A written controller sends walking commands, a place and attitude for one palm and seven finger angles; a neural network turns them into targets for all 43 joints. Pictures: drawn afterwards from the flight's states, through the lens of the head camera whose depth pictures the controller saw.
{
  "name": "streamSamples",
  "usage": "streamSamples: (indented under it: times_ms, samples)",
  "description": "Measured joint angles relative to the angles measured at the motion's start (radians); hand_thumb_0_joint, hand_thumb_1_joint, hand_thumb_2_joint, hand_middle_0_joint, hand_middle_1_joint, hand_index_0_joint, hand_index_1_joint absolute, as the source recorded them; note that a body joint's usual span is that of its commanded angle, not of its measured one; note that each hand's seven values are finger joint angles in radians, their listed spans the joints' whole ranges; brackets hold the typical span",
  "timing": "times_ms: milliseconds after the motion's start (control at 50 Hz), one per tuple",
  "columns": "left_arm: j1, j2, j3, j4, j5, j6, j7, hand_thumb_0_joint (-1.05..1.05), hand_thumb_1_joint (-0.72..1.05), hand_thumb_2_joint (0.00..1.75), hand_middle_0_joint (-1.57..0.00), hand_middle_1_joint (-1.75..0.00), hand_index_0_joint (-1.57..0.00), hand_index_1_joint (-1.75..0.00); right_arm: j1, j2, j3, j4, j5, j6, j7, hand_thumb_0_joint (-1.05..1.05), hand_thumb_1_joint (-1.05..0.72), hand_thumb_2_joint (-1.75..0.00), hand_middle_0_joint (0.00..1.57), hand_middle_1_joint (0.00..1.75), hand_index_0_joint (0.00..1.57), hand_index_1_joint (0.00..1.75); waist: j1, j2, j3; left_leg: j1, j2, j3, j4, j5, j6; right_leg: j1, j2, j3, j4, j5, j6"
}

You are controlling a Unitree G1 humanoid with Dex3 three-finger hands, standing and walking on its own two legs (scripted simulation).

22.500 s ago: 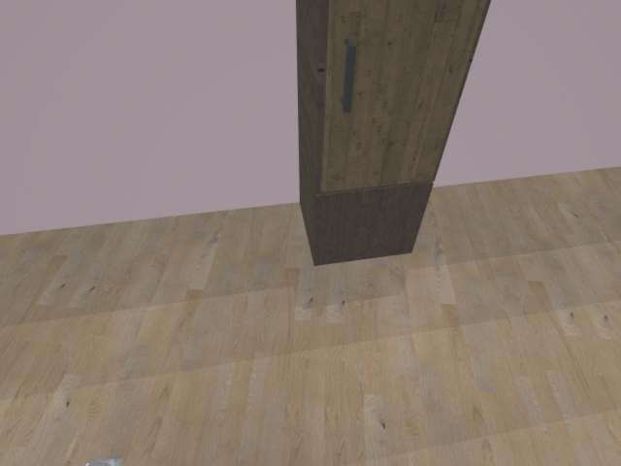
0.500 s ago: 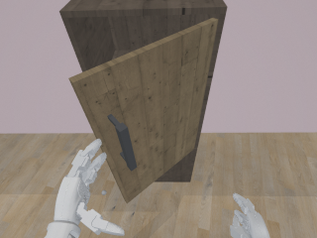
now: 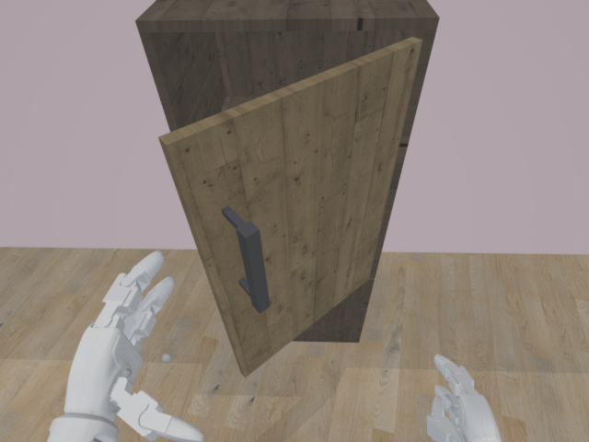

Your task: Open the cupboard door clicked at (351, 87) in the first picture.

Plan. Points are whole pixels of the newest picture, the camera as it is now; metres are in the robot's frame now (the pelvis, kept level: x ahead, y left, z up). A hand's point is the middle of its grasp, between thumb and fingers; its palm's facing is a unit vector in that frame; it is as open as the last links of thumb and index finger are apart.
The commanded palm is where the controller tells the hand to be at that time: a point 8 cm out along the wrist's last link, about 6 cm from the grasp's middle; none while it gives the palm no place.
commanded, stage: draw the hand back to the body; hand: left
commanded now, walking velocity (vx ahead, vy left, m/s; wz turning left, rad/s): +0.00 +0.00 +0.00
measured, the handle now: (246, 262) +0.32 +0.10 +0.10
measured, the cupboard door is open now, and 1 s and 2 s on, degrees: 41 41 41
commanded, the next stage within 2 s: step back with the hand held close in 1.34 s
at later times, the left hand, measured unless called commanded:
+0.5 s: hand (89, 336) +0.19 +0.22 +0.15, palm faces +0.27 -0.91 -0.32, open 14.5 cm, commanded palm +0.15 +0.27 +0.17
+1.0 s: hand (23, 280) +0.21 +0.27 +0.20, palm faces +0.45 -0.80 -0.39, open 8.7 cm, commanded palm +0.17 +0.31 +0.21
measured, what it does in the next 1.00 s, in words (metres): stands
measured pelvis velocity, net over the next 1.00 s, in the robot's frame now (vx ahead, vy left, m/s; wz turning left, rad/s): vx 0.02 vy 0.01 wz -0.03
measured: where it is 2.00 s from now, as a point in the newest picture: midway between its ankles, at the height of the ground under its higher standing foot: outside the picture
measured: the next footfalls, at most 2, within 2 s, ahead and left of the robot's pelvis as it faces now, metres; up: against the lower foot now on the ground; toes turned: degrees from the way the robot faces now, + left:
none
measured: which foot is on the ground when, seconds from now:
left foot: down 0.00-1.00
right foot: down 0.00-1.00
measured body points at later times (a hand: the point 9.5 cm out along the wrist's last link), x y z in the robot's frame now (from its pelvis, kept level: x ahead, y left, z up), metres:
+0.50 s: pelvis +0.00 +0.02 +0.03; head -0.01 +0.00 +0.48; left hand +0.17 +0.27 +0.17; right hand +0.19 -0.20 -0.04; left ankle +0.02 +0.12 -0.70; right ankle -0.01 -0.10 -0.70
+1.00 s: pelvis +0.02 +0.01 +0.05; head +0.00 +0.00 +0.50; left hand +0.18 +0.31 +0.23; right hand +0.21 -0.20 -0.03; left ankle +0.02 +0.12 -0.70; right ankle -0.01 -0.10 -0.70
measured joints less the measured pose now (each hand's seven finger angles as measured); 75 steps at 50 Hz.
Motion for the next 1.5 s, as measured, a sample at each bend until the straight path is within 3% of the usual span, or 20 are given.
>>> streamSamples:
  times_ms: [280, 380, 440, 540, 760, 1080, 1500]
  samples:
    - [0.002, 0.036, 0.068, -0.072, -0.034, 0.11, -0.03, -0.01, -0.47, 0.32, -0.15, -0.3, -0.15, -0.3, -0.003, -0.013, 0.017, 0.031, 0.008, -0.03, -0.01, 0.01, -0.91, -0.9, 0.2, 0.3, 0.2, 0.3, 0.018, 0.003, 0.008, 0.077, -0.01, 0.002, -0.059, 0.026, 0.015, 0.086, -0.007, 0.001, -0.076, 0.035, 0.015]
    - [-0.01, 0.097, 0.071, -0.084, 0.112, 0.139, 0.134, -0.01, -0.37, 0.36, -0.16, -0.3, -0.16, -0.3, -0.02, -0.006, 0.022, 0.058, -0.014, -0.012, -0.038, 0.01, -0.91, -0.9, 0.2, 0.3, 0.2, 0.3, 0.029, -0.001, 0.041, 0.16, -0.006, 0.01, -0.136, 0.056, 0.016, 0.168, -0.001, 0.01, -0.161, 0.074, 0.018]
    - [-0.007, 0.1, 0.076, -0.081, 0.151, 0.141, 0.191, -0.01, -0.29, 0.39, -0.16, -0.3, -0.16, -0.3, -0.027, -0.005, 0.024, 0.071, -0.023, -0.003, -0.04, 0.01, -0.91, -0.9, 0.2, 0.3, 0.2, 0.3, 0.027, -0.001, 0.064, 0.215, -0.01, 0.015, -0.197, 0.082, 0.019, 0.221, -0.002, 0.015, -0.223, 0.103, 0.02]
    - [-0.009, 0.105, 0.089, -0.064, 0.177, 0.131, 0.227, 0.0, -0.13, 0.46, -0.17, -0.3, -0.17, -0.31, -0.039, -0.005, 0.024, 0.102, -0.033, 0.007, -0.038, 0.01, -0.91, -0.9, 0.2, 0.3, 0.2, 0.3, 0.03, -0.004, 0.093, 0.297, -0.018, 0.028, -0.292, 0.122, 0.024, 0.296, -0.009, 0.027, -0.311, 0.142, 0.026]
    - [-0.048, 0.126, 0.173, -0.046, 0.183, 0.121, 0.241, 0.0, 0.25, 0.62, -0.19, -0.3, -0.19, -0.31, -0.066, -0.006, 0.009, 0.145, -0.041, 0.027, -0.024, 0.01, -0.91, -0.9, 0.2, 0.3, 0.2, 0.3, 0.042, -0.009, 0.119, 0.408, -0.028, 0.046, -0.42, 0.166, 0.027, 0.396, -0.015, 0.044, -0.426, 0.187, 0.032]
    - [-0.123, 0.142, 0.284, -0.002, 0.165, 0.108, 0.242, 0.01, 0.77, 0.85, -0.2, -0.3, -0.2, -0.31, -0.089, -0.012, -0.014, 0.167, -0.04, 0.061, -0.012, 0.01, -0.91, -0.9, 0.2, 0.3, 0.2, 0.3, 0.05, 0.001, 0.129, 0.456, -0.02, 0.047, -0.476, 0.187, 0.017, 0.441, -0.005, 0.046, -0.479, 0.206, 0.022]
    - [-0.117, 0.139, 0.274, 0.007, 0.165, 0.09, 0.23, 0.02, 0.89, 0.9, -0.21, -0.3, -0.21, -0.31, -0.084, -0.012, -0.022, 0.177, -0.035, 0.056, -0.016, 0.01, -0.91, -0.9, 0.2, 0.3, 0.2, 0.3, 0.043, 0.009, 0.135, 0.455, 0.0, 0.037, -0.484, 0.202, 0.0, 0.445, 0.016, 0.038, -0.495, 0.222, 0.004]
